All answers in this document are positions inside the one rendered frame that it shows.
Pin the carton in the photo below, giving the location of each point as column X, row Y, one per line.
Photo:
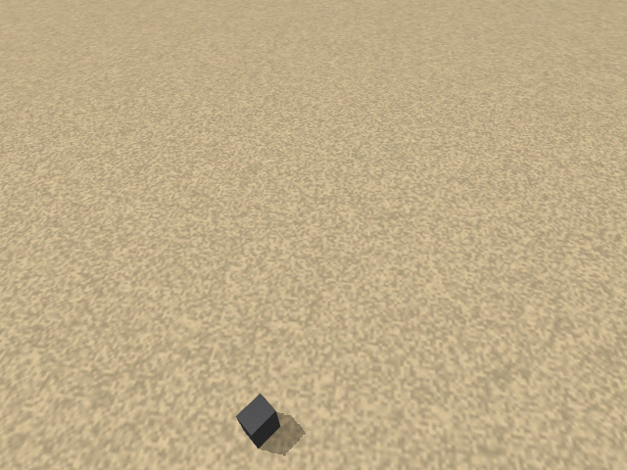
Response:
column 259, row 420

